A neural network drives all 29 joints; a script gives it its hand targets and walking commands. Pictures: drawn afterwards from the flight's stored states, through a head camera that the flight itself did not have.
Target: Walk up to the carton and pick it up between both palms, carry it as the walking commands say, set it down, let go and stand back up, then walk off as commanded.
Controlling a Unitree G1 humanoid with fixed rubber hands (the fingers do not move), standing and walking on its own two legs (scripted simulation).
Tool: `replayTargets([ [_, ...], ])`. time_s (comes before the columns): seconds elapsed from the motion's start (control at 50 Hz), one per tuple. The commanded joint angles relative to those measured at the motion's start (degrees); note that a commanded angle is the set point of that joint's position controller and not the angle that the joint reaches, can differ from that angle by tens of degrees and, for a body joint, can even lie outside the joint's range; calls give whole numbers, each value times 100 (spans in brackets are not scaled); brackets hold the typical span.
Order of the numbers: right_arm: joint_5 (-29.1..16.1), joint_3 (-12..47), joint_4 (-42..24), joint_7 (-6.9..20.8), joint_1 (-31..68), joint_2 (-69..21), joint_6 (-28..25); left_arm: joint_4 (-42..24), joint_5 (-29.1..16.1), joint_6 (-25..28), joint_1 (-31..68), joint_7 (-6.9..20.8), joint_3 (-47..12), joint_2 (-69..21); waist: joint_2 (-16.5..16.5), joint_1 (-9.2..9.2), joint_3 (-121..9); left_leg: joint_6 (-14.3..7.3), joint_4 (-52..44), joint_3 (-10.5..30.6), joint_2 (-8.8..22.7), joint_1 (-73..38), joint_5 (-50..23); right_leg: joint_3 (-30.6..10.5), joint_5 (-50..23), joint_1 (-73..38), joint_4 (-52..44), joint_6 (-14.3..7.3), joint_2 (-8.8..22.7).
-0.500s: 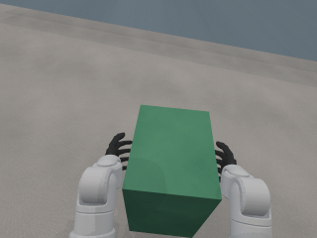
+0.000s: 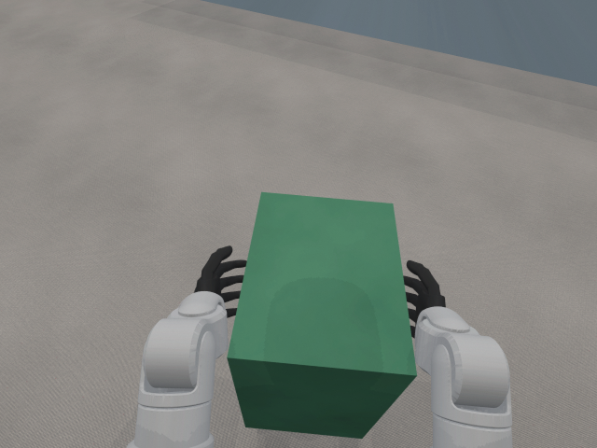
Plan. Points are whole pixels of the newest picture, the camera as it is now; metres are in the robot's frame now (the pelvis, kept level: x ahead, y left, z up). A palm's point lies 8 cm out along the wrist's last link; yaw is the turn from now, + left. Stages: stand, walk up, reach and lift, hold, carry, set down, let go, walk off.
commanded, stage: carry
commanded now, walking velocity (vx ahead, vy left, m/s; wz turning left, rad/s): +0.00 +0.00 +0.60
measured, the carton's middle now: (314, 322) +0.31 -0.01 +0.01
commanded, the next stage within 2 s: none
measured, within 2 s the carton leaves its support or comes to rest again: neither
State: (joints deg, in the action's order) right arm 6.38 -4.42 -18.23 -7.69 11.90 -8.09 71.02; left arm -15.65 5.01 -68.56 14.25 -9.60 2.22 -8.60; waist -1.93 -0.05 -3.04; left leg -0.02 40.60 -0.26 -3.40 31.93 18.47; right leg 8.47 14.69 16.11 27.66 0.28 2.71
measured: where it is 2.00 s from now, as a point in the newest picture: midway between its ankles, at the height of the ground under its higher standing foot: outside the picture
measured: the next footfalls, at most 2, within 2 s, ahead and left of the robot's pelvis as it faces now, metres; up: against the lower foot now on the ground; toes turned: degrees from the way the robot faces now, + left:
left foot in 0.24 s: +0.02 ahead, +0.16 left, +0.00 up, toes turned +17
right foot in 0.56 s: +0.03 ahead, -0.05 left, +0.00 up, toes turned +13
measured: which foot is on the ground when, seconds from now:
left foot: up 0.00-0.22, down 0.24-0.58, up 0.60-0.86, down 0.88-1.00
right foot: down 0.00-0.24, up 0.26-0.54, down 0.56-0.88, up 0.90-1.00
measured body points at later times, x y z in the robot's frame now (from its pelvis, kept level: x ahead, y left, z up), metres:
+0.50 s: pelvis -0.06 +0.04 -0.01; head -0.02 +0.07 +0.44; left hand +0.18 +0.27 +0.06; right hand +0.27 +0.02 +0.06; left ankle -0.02 +0.15 -0.73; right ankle -0.01 -0.07 -0.71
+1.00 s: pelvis -0.13 +0.08 -0.01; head -0.13 +0.10 +0.44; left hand +0.02 +0.37 +0.06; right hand +0.18 +0.15 +0.06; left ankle -0.17 +0.18 -0.73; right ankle -0.05 -0.05 -0.69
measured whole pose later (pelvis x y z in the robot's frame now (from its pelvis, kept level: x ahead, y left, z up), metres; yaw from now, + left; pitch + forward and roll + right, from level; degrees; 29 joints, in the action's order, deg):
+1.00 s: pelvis -0.13 +0.08 -0.01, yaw +36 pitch +3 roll -1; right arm 7.1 -3.1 -13.1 -7.9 14.4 -8.6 71.0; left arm -14.5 6.3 -69.6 14.2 -8.1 5.3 -8.5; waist 0.8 0.3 -1.8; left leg -1.4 36.0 -2.3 1.9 23.5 15.7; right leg 7.3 29.4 28.7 55.9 5.9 8.3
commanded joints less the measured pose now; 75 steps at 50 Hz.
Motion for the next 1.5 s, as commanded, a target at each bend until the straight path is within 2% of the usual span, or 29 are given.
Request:
replayTargets([
  [0.0,-2552,4074,-693,1507,3244,-5490,-180,-325,-2332,-19,2329,1629,-3607,-5802,839,-16,-1279,190,2204,-80,702,416,700,-1281,-1460,-802,-1031,-885,2335],
  [0.1,-2619,4115,-457,1505,3173,-5554,-76,-136,-2124,-51,2076,1607,-3387,-5755,1373,38,-1408,306,924,-812,496,-103,563,3,-3781,-1122,125,-449,1585],
  [0.2,-2532,4006,-212,1536,2977,-5556,16,54,-1958,-76,1902,1564,-3273,-5737,1575,29,-1555,243,-1199,-1059,341,-1014,-509,15,-2674,-1216,633,-2,1794],
  [0.22,-2519,4007,-224,1555,2997,-5558,13,27,-1959,-67,1949,1565,-3316,-5755,1139,-10,-1622,198,-1667,-621,663,-1537,-905,186,-2040,-874,1202,233,1666],
  [0.24,-2506,3955,-115,1567,2838,-5583,-20,-34,-1934,-54,2023,1561,-3300,-5672,2,-100,-1697,-159,-1412,561,1524,-2649,-3324,205,-770,504,2062,534,1373],
  [0.26,-2485,3865,68,1552,2620,-5679,-110,-303,-2028,-36,2288,1577,-3510,-5665,-1884,-136,-1665,-874,-1293,2111,2488,-3058,-6190,380,2204,1691,2878,754,547],
  [0.28,-2505,3882,-83,1536,2820,-5760,-142,-58,-2079,-24,2226,1578,-3628,-5929,-1347,-152,-1776,-1030,-1051,1860,2407,-3346,-6938,-115,2507,1900,3300,667,540],
  [0.38,-2370,3744,-494,1434,2783,-5842,-324,-701,-2631,83,2839,1630,-4095,-6049,-761,-128,-2051,-901,-1407,1189,1759,-2797,-3325,-333,1276,1686,2774,514,274],
  [0.48,-2205,3731,-603,1386,2466,-5696,-299,-677,-2617,19,2468,1662,-4012,-5910,-811,-152,-2077,-963,-1709,1538,1721,-2236,-2113,-304,811,818,1580,308,23],
  [0.54,-2208,3828,-584,1403,2557,-5604,-242,-487,-2513,1,2178,1683,-3906,-5902,-678,-17,-2037,-504,-1509,1249,1246,-1210,-1674,-112,150,-898,-367,162,35],
  [0.56,-2240,3880,-584,1422,2561,-5595,-217,-477,-2482,-4,2140,1692,-3869,-5856,28,18,-2187,-269,-904,1065,956,-542,-1135,-952,244,-1746,-818,3,836],
  [0.58,-2191,3927,-627,1447,2604,-5492,-170,-151,-2302,6,1847,1713,-3714,-5847,1864,81,-1899,-1,611,-51,26,572,676,-2619,326,-1668,-1364,-690,2545],
  [0.6,-2240,4088,-719,1473,2777,-5581,-174,-325,-2386,27,2118,1750,-3764,-5902,1767,34,-1654,1,1778,-43,556,653,1296,-2575,-428,-1202,-1354,-1147,3034],
  [0.64,-2483,4195,-759,1504,3211,-5687,-180,-416,-2337,15,2278,1752,-3682,-5923,792,40,-1394,34,2425,95,805,201,562,-1305,-961,-653,-1128,-820,2314],
  [0.68,-2555,4208,-686,1549,3310,-5709,-129,-341,-2247,-9,2273,1741,-3599,-5908,1041,27,-1328,158,1859,-172,789,94,276,-397,-1405,-696,-720,-449,1863],
  [0.78,-2514,4089,-226,1584,2988,-5600,22,6,-2015,-104,1949,1646,-3418,-5793,1454,126,-1444,251,247,-820,572,-427,791,-199,-2131,-1093,-163,-488,1927],
  [0.84,-2472,4004,-65,1618,2890,-5649,32,86,-1998,-120,1999,1637,-3423,-5824,1253,42,-1493,181,-1369,-776,479,-1237,-417,86,-1666,-875,534,119,1815],
  [0.86,-2481,3977,-55,1634,2910,-5701,20,115,-1987,-111,2033,1639,-3442,-5820,660,-30,-1505,109,-1806,-192,904,-1815,-870,217,-1069,-288,1235,333,1660],
  [0.88,-2433,3884,87,1640,2698,-5662,-29,-8,-1990,-115,2158,1650,-3405,-5718,-1208,-118,-1534,-476,-1696,1912,2300,-2621,-3528,406,684,1312,2292,701,939],
  [0.9,-2444,3860,94,1640,2794,-5789,-94,-42,-2064,-89,2361,1652,-3579,-5794,-1922,-165,-1437,-994,-1571,2249,2591,-2682,-5068,128,2488,1858,2924,704,561],
  [0.96,-2385,3776,-260,1579,3006,-5894,-229,-287,-2509,17,2864,1714,-3990,-6198,-846,-140,-1689,-815,-1340,1318,1909,-2703,-4150,-337,1552,1941,3310,562,440],
  [1.16,-2143,3809,-414,1411,2561,-5657,-263,-374,-2568,-9,2313,1720,-3891,-5959,-855,-45,-2033,-841,-1325,1452,1464,-1817,-2857,-154,510,-218,291,161,-97],
  [1.2,-2202,3904,-389,1413,2608,-5640,-236,-300,-2502,1,2189,1742,-3790,-5895,49,52,-2176,-348,-550,1146,963,-635,-2022,-1010,-146,-1859,-883,-31,929],
  [1.22,-2135,3942,-463,1423,2569,-5535,-202,0,-2343,23,1944,1766,-3640,-5878,1941,85,-1969,-10,705,73,-1,619,681,-2571,-1522,-1967,-1100,-819,2819],
  [1.24,-2234,4141,-646,1445,2835,-5679,-215,-231,-2404,61,2194,1783,-3659,-5946,1817,73,-1878,35,1967,66,503,571,1516,-2465,-2285,-1594,-1042,-1271,3170],
  [1.28,-2499,4278,-760,1472,3314,-5739,-236,-333,-2348,58,2330,1772,-3565,-5924,792,66,-1520,74,2351,194,750,170,645,-1183,-2270,-1049,-863,-818,2346],
  [1.32,-2558,4294,-703,1512,3374,-5722,-187,-269,-2251,35,2265,1759,-3472,-5886,1085,52,-1401,186,1750,-79,739,-24,254,-233,-2661,-1046,-482,-398,1876],
  [1.42,-2560,4129,-243,1527,3058,-5636,-27,76,-2036,-66,1929,1663,-3272,-5732,1515,145,-1455,321,299,-705,487,-531,769,-43,-2904,-1347,-10,-402,1927],
  [1.48,-2519,3992,-2,1554,2965,-5733,7,215,-2037,-94,2000,1652,-3266,-5767,1534,64,-1450,242,-1189,-796,371,-1183,-318,167,-2292,-1126,472,104,1933],
])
